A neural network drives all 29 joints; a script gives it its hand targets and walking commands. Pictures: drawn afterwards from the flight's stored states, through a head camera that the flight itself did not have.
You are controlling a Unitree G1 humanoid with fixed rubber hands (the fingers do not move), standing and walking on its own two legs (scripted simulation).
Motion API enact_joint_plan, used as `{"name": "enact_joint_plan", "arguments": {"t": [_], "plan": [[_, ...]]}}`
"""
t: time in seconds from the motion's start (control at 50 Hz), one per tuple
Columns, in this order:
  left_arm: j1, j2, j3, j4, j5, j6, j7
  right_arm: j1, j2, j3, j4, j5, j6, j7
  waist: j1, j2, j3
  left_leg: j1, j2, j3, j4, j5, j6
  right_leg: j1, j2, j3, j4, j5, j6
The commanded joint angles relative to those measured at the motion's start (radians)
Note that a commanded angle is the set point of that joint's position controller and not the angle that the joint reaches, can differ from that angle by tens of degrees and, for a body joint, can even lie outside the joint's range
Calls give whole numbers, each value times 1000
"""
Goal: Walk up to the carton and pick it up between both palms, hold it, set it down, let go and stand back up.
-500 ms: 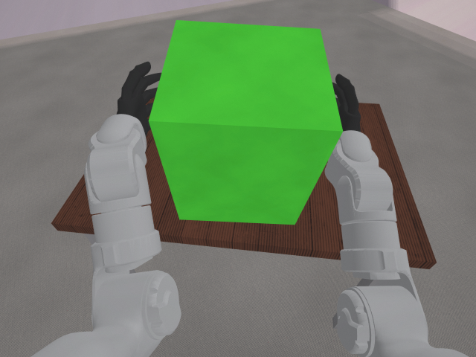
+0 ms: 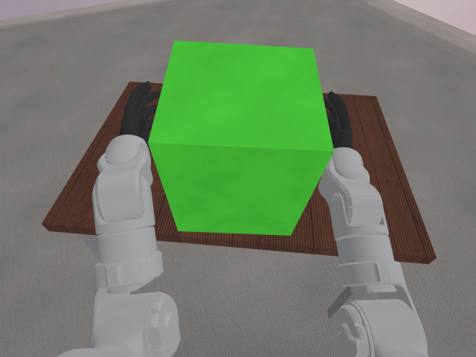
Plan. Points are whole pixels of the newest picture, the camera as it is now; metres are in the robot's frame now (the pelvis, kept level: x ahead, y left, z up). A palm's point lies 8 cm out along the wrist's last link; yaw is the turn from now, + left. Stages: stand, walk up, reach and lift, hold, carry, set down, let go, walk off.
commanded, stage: set down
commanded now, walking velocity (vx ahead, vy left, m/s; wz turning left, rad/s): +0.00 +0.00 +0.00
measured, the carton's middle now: (239, 148) +0.41 -0.01 +0.14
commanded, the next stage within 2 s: none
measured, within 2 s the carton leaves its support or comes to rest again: neither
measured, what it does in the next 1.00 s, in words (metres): stands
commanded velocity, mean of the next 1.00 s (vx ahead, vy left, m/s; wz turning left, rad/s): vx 0.00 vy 0.00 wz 0.00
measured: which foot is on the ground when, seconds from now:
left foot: down 0.00-1.00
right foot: down 0.00-1.00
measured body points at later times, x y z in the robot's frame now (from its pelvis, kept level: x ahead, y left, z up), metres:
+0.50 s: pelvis +0.00 +0.00 +0.00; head +0.00 +0.00 +0.45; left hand +0.41 +0.14 +0.17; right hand +0.41 -0.16 +0.15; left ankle -0.02 +0.07 -0.75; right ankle +0.01 -0.12 -0.75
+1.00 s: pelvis +0.01 +0.00 +0.00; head +0.02 +0.00 +0.45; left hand +0.43 +0.15 +0.13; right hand +0.43 -0.16 +0.12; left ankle -0.02 +0.07 -0.75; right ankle +0.01 -0.12 -0.75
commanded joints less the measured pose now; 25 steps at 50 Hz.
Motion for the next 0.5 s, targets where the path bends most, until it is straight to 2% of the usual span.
{"name": "enact_joint_plan", "arguments": {"t": [0.0,0.06,0.12,0.22,0.32,0.48], "plan": [[-508,-231,-295,-13,-108,-103,-96,-592,267,199,-145,-8,-89,136,4,9,-547,53,74,-25,1,379,-69,161,5,35,18,153,1],[-489,-208,-242,80,-74,-130,-103,-530,257,134,-40,-62,-95,157,7,12,-496,-12,72,-19,-31,272,-56,156,-2,35,3,108,9],[-489,-205,-208,148,-52,-164,-110,-517,266,91,25,-103,-110,179,15,7,-455,-66,68,-18,-46,232,-47,155,-5,34,0,94,15],[-546,-231,-199,210,-47,-261,-97,-597,324,71,45,-159,-169,210,33,-14,-522,-74,64,-26,-40,298,-31,168,-5,33,6,143,3],[-595,-263,-202,306,-45,-384,-74,-633,380,59,97,-209,-230,219,42,-22,-634,-59,58,-35,-22,368,-22,188,-6,29,10,210,-15],[-585,-266,-197,484,-46,-491,-81,-545,401,-1,261,-247,-252,204,29,2,-537,-114,49,-44,-3,309,-31,127,-1,33,2,194,-24]]}}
